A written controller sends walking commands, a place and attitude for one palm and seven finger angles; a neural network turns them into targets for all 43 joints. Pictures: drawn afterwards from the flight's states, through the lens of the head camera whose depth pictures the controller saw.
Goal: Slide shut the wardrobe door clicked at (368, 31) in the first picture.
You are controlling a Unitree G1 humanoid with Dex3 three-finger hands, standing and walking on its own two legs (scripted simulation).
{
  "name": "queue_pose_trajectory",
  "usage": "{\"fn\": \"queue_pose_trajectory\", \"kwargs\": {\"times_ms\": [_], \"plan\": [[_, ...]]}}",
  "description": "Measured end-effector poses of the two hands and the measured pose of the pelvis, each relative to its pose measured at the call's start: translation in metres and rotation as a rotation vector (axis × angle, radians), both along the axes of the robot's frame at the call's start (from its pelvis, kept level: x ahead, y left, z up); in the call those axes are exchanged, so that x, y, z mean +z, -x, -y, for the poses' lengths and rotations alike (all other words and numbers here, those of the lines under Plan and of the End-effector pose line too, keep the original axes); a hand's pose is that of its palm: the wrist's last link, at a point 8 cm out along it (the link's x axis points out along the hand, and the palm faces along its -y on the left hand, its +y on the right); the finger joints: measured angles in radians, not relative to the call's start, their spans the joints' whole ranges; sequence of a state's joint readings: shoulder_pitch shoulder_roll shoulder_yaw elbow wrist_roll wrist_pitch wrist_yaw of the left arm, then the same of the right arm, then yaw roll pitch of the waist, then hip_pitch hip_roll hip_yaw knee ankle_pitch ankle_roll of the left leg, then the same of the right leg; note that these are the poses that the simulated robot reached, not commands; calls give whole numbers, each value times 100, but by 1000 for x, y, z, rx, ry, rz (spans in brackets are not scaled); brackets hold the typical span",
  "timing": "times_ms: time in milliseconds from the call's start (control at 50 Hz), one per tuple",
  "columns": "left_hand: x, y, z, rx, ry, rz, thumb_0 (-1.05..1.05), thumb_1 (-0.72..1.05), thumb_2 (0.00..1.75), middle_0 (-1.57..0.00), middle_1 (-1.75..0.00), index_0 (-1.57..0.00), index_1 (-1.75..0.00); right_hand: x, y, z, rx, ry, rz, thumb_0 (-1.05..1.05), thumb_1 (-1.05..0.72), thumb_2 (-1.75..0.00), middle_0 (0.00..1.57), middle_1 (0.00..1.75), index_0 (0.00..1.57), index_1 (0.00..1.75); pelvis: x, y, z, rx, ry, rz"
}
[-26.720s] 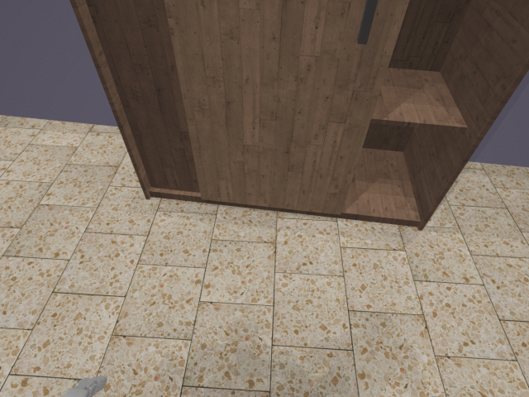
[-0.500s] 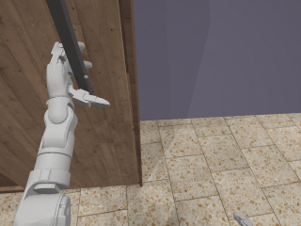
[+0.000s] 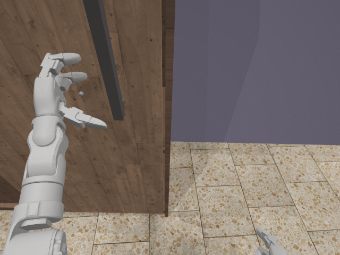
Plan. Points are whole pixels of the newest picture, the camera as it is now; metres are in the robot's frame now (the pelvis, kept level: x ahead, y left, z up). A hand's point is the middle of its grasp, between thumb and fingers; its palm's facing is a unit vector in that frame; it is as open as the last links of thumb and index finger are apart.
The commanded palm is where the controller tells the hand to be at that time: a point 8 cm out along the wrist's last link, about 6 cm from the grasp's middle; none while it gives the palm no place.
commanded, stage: slip the hand off the handle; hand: left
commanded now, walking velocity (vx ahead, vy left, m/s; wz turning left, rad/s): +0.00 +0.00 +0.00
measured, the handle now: (110, 63) +0.44 +0.17 +0.24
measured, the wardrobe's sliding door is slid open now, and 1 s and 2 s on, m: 0.01 0.01 0.01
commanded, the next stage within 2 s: draw the hand back to the body in 0.78 s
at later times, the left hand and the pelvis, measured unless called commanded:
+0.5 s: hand (69, 116) +0.31 +0.23 +0.20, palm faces +0.29 -0.96 -0.07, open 14.7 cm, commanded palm +0.27 +0.27 +0.20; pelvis -0.01 -0.01 +0.00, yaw +0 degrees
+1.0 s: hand (66, 140) +0.26 +0.21 +0.19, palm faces +0.20 -0.98 -0.09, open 14.7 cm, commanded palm +0.22 +0.26 +0.20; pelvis -0.01 -0.02 +0.00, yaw +1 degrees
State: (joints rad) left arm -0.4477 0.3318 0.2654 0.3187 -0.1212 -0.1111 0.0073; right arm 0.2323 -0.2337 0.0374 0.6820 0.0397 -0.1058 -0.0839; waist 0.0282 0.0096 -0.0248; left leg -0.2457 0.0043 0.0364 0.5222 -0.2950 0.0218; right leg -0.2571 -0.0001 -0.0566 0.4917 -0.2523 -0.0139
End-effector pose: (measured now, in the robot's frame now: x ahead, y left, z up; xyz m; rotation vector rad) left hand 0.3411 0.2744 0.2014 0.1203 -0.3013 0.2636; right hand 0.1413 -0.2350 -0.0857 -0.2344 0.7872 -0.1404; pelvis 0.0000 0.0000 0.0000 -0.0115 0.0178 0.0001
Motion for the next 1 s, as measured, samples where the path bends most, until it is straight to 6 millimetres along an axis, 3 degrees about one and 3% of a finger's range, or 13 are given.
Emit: {"fn": "queue_pose_trajectory", "kwargs": {"times_ms": [160,280,440,620,860,940,1000], "plan": [[2,-6,2,-52,24,0,-1,-55,20,-27,-116,-25,-115,-5,20,7,-53,4,-25,2,-90,-90,21,30,20,30,0,2,-2,-12,-3,-8],[-4,14,6,-47,19,8,-1,-55,20,-26,-115,-25,-115,-3,23,8,-59,-14,2,2,-90,-90,21,30,20,30,0,1,-1,-28,-6,-3],[-6,56,0,5,10,23,-1,-55,20,-26,-115,-26,-115,4,3,4,-5,-18,70,2,-90,-90,21,30,20,30,-1,7,3,-15,-6,26],[-1,75,8,-24,-10,24,-1,-56,20,-26,-115,-25,-115,16,-26,-5,56,-32,173,2,-90,-90,21,30,20,30,-1,11,10,3,-7,38],[-4,116,10,6,-22,32,-1,-55,20,-26,-115,-26,-115,19,-35,-5,92,-46,206,2,-90,-90,21,30,20,30,-1,6,16,6,-8,55],[-3,120,12,-7,-17,30,-1,-56,20,-26,-115,-26,-115,16,-35,-5,101,-42,196,2,-90,-90,21,30,20,30,-1,6,18,18,-7,63],[-7,114,14,-71,1,-70,-1,-56,20,-26,-115,-25,-115,16,-37,-4,88,-43,194,2,-90,-90,21,30,20,30,0,6,18,22,-6,71]]}}
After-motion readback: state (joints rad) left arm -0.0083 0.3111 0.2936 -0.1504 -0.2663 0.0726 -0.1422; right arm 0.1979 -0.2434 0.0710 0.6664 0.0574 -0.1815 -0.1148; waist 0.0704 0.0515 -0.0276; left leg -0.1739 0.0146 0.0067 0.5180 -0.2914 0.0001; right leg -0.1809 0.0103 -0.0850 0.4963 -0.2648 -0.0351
